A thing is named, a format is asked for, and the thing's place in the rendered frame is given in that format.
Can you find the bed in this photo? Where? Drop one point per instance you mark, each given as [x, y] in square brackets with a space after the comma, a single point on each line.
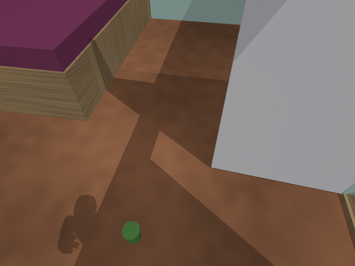
[58, 57]

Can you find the cup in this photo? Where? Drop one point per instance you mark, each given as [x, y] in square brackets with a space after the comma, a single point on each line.
[131, 232]

